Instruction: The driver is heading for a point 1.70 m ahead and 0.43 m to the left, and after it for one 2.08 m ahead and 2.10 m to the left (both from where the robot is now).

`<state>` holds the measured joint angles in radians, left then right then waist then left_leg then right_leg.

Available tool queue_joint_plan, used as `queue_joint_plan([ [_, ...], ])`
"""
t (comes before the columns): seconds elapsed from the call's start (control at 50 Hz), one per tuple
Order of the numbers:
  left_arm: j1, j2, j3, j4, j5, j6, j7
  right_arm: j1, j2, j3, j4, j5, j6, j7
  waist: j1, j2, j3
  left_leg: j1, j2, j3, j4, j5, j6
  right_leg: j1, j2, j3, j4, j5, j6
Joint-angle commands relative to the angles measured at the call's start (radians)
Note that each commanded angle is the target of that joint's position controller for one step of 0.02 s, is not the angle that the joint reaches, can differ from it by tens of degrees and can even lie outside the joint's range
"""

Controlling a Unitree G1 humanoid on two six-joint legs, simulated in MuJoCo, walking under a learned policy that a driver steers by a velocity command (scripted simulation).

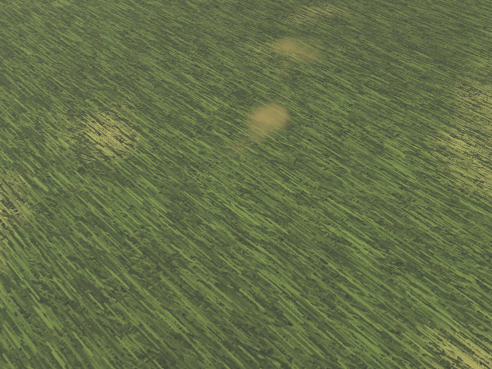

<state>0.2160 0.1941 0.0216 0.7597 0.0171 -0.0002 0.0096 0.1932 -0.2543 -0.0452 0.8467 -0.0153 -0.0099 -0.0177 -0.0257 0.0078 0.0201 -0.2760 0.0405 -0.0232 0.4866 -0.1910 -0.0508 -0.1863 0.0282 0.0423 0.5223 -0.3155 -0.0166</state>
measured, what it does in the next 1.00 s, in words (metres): stands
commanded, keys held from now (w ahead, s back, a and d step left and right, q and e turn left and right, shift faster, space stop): no key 1.00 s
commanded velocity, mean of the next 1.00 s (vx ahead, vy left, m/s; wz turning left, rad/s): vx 0.00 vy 0.00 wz -0.01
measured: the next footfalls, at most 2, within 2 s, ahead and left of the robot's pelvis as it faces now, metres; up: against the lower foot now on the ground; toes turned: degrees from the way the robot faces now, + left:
right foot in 1.80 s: +0.46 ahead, -0.09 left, +0.00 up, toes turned -1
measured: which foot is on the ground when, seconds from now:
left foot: down 0.00-1.00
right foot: down 0.00-1.00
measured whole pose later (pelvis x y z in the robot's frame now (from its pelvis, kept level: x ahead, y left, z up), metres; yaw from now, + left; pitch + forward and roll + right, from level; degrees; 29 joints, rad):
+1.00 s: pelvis +0.01 +0.01 +0.00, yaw +1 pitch -2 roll +0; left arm 0.30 0.19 0.01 1.06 0.00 -0.01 0.03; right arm 0.20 -0.21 -0.04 1.10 0.00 0.02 -0.05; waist -0.01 0.01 0.04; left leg -0.26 0.03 -0.03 0.50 -0.22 -0.03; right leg -0.14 0.01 0.03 0.48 -0.32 0.00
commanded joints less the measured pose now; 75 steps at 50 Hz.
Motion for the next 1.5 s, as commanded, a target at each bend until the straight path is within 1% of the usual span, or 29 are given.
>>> queue_joint_plan([
  [0.02, 0.003, 0.129, 0.036, -0.042, -0.005, -0.012, 0.007, -0.019, -0.098, -0.023, -0.03, 0.004, -0.016, -0.005, 0.011, -0.02, -0.013, 0.083, 0.017, -0.018, -0.03, 0.109, 0.011, -0.082, -0.087, 0.093, -0.144, 0.115, -0.038],
  [0.1, 0.014, 0.123, 0.037, -0.014, -0.009, -0.01, 0.007, -0.016, -0.1, -0.024, 0.002, 0.009, -0.014, -0.01, 0.013, -0.005, -0.03, 0.1, 0.019, -0.019, -0.02, 0.151, 0.015, -0.06, -0.074, 0.073, -0.125, 0.189, -0.035],
  [0.2, 0.028, 0.12, 0.039, 0.027, -0.012, -0.01, 0.009, -0.015, -0.103, -0.024, 0.041, 0.013, -0.006, -0.018, 0.013, -0.007, -0.036, 0.116, 0.019, -0.017, -0.009, 0.178, 0.024, -0.051, -0.062, 0.053, -0.114, 0.238, -0.028],
  [0.36, 0.053, 0.123, 0.039, 0.098, -0.014, -0.012, 0.016, -0.021, -0.097, -0.024, 0.1, 0.015, 0.007, -0.026, 0.012, -0.012, -0.016, 0.125, 0.012, -0.013, -0.014, 0.171, 0.033, -0.053, -0.052, 0.034, -0.119, 0.229, -0.015],
  [0.58, 0.086, 0.115, 0.028, 0.187, -0.015, -0.014, 0.024, -0.019, -0.08, -0.021, 0.166, 0.017, 0.016, -0.031, 0.014, -0.008, 0.009, 0.123, 0.002, -0.007, -0.032, 0.139, 0.038, -0.061, -0.044, 0.017, -0.136, 0.175, -0.005],
  [0.82, 0.125, 0.096, 0.013, 0.256, -0.016, -0.016, 0.027, 0.006, -0.063, -0.014, 0.212, 0.018, 0.019, -0.033, 0.016, -0.008, 0.028, 0.111, -0.007, -0.004, -0.045, 0.105, 0.042, -0.071, -0.039, 0.003, -0.15, 0.128, 0.001],
  [1.08, 0.166, 0.079, 0.001, 0.298, -0.017, -0.016, 0.028, 0.041, -0.045, -0.003, 0.236, 0.019, 0.021, -0.034, 0.019, -0.007, 0.041, 0.099, -0.013, -0.003, -0.047, 0.09, 0.046, -0.079, -0.036, -0.007, -0.154, 0.109, 0.005],
  [1.1, 0.187, 0.071, -0.001, 0.31, -0.018, -0.015, 0.03, 0.058, -0.033, 0.0, 0.246, 0.019, 0.022, -0.034, 0.02, -0.013, 0.018, 0.107, -0.028, 0.013, -0.042, -0.01, 0.047, -0.072, -0.029, -0.013, -0.164, 0.004, 0.0],
  [1.12, 0.193, 0.086, 0.005, 0.312, -0.025, -0.012, 0.033, 0.062, -0.034, -0.001, 0.249, 0.024, 0.023, -0.035, 0.023, -0.029, 0.034, 0.082, -0.056, 0.041, -0.012, -0.167, 0.051, -0.088, -0.026, -0.006, -0.172, -0.16, -0.018],
  [1.14, 0.185, 0.115, 0.013, 0.302, -0.03, -0.01, 0.036, 0.061, -0.04, -0.004, 0.245, 0.028, 0.021, -0.036, 0.027, -0.056, 0.067, 0.027, -0.078, 0.063, 0.026, -0.324, 0.06, -0.114, -0.043, 0.028, -0.187, -0.333, -0.047],
  [1.16, 0.192, 0.132, 0.019, 0.293, -0.035, -0.012, 0.038, 0.042, -0.042, -0.005, 0.233, 0.027, 0.013, -0.034, 0.038, -0.074, 0.111, -0.039, -0.082, 0.067, 0.062, -0.399, 0.069, -0.139, -0.082, 0.084, -0.222, -0.46, -0.078],
  [1.18, 0.218, 0.153, 0.026, 0.291, -0.041, -0.02, 0.037, 0.015, -0.025, -0.001, 0.216, 0.028, -0.003, -0.028, 0.054, -0.113, 0.141, -0.101, -0.082, 0.077, 0.123, -0.374, 0.073, -0.13, -0.146, 0.176, -0.269, -0.53, -0.116],
  [1.2, 0.234, 0.186, 0.038, 0.291, -0.048, -0.031, 0.035, -0.001, 0.0, 0.004, 0.203, 0.032, -0.022, -0.018, 0.062, -0.175, 0.157, -0.148, -0.081, 0.1, 0.224, -0.278, 0.071, -0.106, -0.233, 0.293, -0.328, -0.561, -0.162],
  [1.22, 0.225, 0.201, 0.046, 0.287, -0.051, -0.039, 0.033, -0.014, 0.005, 0.006, 0.192, 0.035, -0.04, -0.008, 0.063, -0.2, 0.182, -0.171, -0.042, 0.071, 0.293, -0.228, 0.085, -0.119, -0.304, 0.382, -0.362, -0.54, -0.203],
  [1.24, 0.196, 0.189, 0.045, 0.274, -0.048, -0.045, 0.031, -0.007, 0.002, 0.004, 0.187, 0.042, -0.055, 0.001, 0.044, -0.194, 0.194, -0.183, -0.019, 0.057, 0.3, -0.243, 0.104, -0.12, -0.324, 0.396, -0.366, -0.496, -0.213],
  [1.26, 0.159, 0.18, 0.042, 0.262, -0.051, -0.05, 0.027, 0.021, 0.009, 0.006, 0.187, 0.05, -0.067, 0.009, 0.016, -0.192, 0.203, -0.144, -0.01, 0.056, 0.22, -0.262, 0.124, -0.131, -0.313, 0.364, -0.341, -0.443, -0.199],
  [1.28, 0.113, 0.165, 0.038, 0.248, -0.057, -0.05, 0.022, 0.093, 0.007, 0.002, 0.211, 0.053, -0.077, 0.014, -0.028, -0.166, 0.188, -0.008, -0.025, 0.077, 0.079, -0.227, 0.137, -0.177, -0.264, 0.285, -0.293, -0.38, -0.162],
  [1.3, 0.09, 0.158, 0.036, 0.236, -0.058, -0.05, 0.019, 0.182, -0.008, -0.009, 0.251, 0.048, -0.08, 0.015, -0.057, -0.122, 0.157, 0.144, -0.06, 0.092, 0.001, -0.153, 0.128, -0.228, -0.195, 0.198, -0.206, -0.281, -0.128],
  [1.32, 0.063, 0.136, 0.029, 0.219, -0.052, -0.058, 0.016, 0.3, -0.052, -0.027, 0.284, 0.04, -0.082, 0.015, -0.095, -0.006, 0.103, 0.29, 0.015, -0.05, -0.07, -0.14, 0.141, -0.302, -0.117, 0.088, 0.012, -0.102, -0.086],
  [1.34, 0.055, 0.074, 0.015, 0.183, -0.046, -0.075, 0.018, 0.444, -0.182, -0.06, 0.303, 0.042, -0.088, 0.021, -0.126, 0.275, 0.028, 0.438, 0.23, -0.446, -0.247, -0.272, 0.254, -0.474, 0.016, -0.074, 0.366, -0.095, -0.019],
  [1.36, 0.047, 0.077, 0.016, 0.166, -0.058, -0.094, 0.017, 0.456, -0.16, -0.043, 0.3, 0.023, -0.102, 0.03, -0.104, 0.27, 0.01, 0.429, 0.362, -0.74, -0.35, -0.351, 0.342, -0.576, 0.021, 0.024, 0.61, -0.231, -0.025],
  [1.38, 0.045, 0.097, 0.021, 0.165, -0.073, -0.106, 0.008, 0.348, -0.099, -0.022, 0.269, 0.021, -0.114, 0.03, -0.049, 0.143, 0.084, 0.379, 0.364, -0.666, -0.336, -0.342, 0.328, -0.644, -0.044, 0.071, 0.726, -0.166, -0.054],
  [1.4, 0.049, 0.095, 0.021, 0.175, -0.072, -0.113, -0.001, 0.275, -0.065, -0.01, 0.239, 0.022, -0.118, 0.033, -0.024, 0.089, 0.1, 0.347, 0.31, -0.526, -0.334, -0.299, 0.293, -0.652, -0.087, 0.065, 0.739, -0.063, -0.075],
  [1.42, 0.04, 0.109, 0.029, 0.177, -0.061, -0.118, -0.003, 0.234, -0.058, -0.004, 0.222, 0.023, -0.117, 0.037, -0.007, 0.056, 0.106, 0.332, 0.268, -0.416, -0.344, -0.207, 0.261, -0.651, -0.118, 0.048, 0.689, 0.023, -0.083],
  [1.44, 0.017, 0.137, 0.043, 0.174, -0.05, -0.118, -0.006, 0.229, -0.035, 0.006, 0.217, 0.021, -0.112, 0.039, -0.004, 0.058, 0.103, 0.323, 0.226, -0.313, -0.348, -0.078, 0.23, -0.623, -0.139, 0.031, 0.63, 0.08, -0.081],
  [1.46, 0.009, 0.136, 0.049, 0.174, -0.046, -0.113, -0.012, 0.254, -0.015, 0.014, 0.222, 0.017, -0.103, 0.036, -0.006, 0.076, 0.088, 0.32, 0.19, -0.236, -0.35, 0.023, 0.212, -0.589, -0.145, 0.009, 0.59, 0.112, -0.072],
  [1.48, 0.0, 0.116, 0.048, 0.173, -0.045, -0.108, -0.018, 0.288, -0.014, 0.017, 0.228, 0.014, -0.097, 0.031, -0.01, 0.086, 0.077, 0.324, 0.173, -0.188, -0.348, 0.113, 0.211, -0.58, -0.144, -0.015, 0.562, 0.13, -0.058],
  [1.5, -0.022, 0.098, 0.045, 0.166, -0.042, -0.101, -0.021, 0.312, -0.027, 0.017, 0.232, 0.013, -0.092, 0.024, -0.013, 0.079, 0.075, 0.326, 0.167, -0.158, -0.35, 0.179, 0.217, -0.588, -0.142, -0.033, 0.529, 0.148, -0.041],
])
Over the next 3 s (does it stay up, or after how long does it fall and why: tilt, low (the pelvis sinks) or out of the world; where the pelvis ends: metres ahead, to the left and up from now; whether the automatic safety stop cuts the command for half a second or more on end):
stays up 0.97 0.13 0.00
